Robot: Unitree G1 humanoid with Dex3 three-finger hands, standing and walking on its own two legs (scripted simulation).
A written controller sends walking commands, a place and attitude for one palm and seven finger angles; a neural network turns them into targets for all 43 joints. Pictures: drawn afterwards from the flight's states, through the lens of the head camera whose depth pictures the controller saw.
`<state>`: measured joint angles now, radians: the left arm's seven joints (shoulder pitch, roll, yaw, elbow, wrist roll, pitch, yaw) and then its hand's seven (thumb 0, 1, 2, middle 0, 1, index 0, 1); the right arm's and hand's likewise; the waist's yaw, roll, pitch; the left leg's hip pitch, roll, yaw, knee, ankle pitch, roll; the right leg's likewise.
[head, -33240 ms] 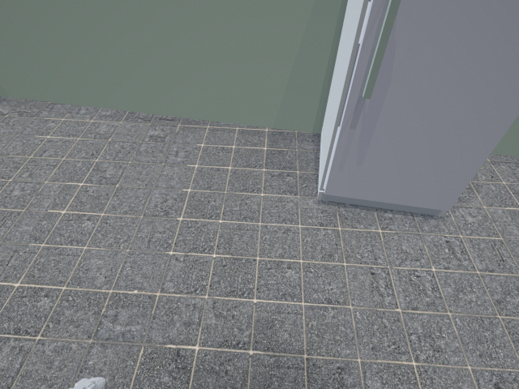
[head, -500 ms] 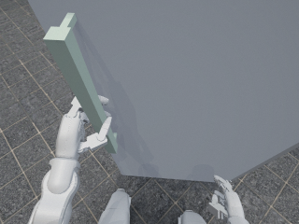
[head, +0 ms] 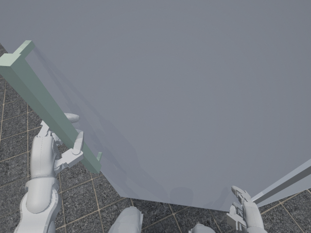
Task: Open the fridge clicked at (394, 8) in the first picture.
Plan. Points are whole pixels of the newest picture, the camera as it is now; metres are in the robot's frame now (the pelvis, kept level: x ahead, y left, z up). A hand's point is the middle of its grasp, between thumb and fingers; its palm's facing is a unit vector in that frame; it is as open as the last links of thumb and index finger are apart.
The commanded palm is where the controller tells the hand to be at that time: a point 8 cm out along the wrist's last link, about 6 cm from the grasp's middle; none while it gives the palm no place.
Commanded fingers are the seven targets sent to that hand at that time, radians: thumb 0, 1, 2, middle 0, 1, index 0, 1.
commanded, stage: stop walking and hold the door back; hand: left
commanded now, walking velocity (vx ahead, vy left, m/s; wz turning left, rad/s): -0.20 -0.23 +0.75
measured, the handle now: (72, 127) +0.31 +0.21 +0.12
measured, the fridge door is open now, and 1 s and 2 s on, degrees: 65 64 64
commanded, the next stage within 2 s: loosen the grip on the handle in 1.46 s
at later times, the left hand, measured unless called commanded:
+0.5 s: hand (70, 173) +0.21 +0.19 +0.11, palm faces +0.40 -0.89 -0.23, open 5.8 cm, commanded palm +0.21 +0.23 +0.10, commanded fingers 0.00 0.90 0.90 -0.45 -1.40 -0.45 -1.40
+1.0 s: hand (79, 142) +0.28 +0.19 +0.12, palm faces +0.32 -0.93 -0.18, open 5.7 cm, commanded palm +0.23 +0.23 +0.10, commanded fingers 0.00 0.90 0.90 -0.45 -1.40 -0.45 -1.40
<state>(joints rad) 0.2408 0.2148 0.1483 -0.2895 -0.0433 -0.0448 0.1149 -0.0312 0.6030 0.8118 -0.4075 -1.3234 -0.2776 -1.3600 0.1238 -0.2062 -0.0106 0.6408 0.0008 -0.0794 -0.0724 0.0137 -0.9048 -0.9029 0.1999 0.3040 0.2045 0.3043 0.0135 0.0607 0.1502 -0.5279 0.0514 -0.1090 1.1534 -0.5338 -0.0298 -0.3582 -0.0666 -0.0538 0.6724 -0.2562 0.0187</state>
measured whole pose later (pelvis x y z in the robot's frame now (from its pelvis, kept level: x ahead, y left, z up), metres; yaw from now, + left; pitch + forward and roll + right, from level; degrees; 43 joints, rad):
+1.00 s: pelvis -0.13 -0.05 +0.01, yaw +9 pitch -2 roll +1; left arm -0.66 0.31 0.19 0.85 -0.04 -0.17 0.06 -0.02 0.63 0.76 -0.41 -1.34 -0.44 -1.40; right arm 0.34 -0.25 0.01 0.74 0.04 -0.05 -0.09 0.01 -0.91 -0.90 0.19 0.30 0.20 0.30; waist -0.04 0.01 0.11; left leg -0.26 0.09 0.15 0.57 -0.25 -0.01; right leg -0.31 -0.01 -0.06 0.64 -0.36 0.00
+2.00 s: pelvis -0.10 -0.03 +0.01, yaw +7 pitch +5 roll +0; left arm -0.52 0.30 0.23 0.74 -0.02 -0.20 0.03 0.00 -0.39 0.28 -0.38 -1.32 -0.39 -1.33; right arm 0.35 -0.28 -0.03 0.73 0.01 -0.12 0.00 0.01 -0.91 -0.90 0.20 0.30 0.20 0.30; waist -0.05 0.00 -0.01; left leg -0.42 0.04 0.06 0.63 -0.28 0.00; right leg -0.42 -0.01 -0.03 0.62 -0.29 -0.01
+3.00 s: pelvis -0.10 -0.02 +0.00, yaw +7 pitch +7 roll -1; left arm -0.44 0.46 0.35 0.74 -0.09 -0.27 -0.17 -0.01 -0.55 0.20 -0.26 -1.15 -0.25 -1.15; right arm 0.36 -0.28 -0.01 0.71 0.03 -0.09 -0.05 0.01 -0.91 -0.90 0.20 0.30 0.20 0.30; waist -0.04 0.02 -0.04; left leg -0.53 0.04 0.05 0.73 -0.34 0.01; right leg -0.50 -0.01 -0.04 0.69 -0.32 0.00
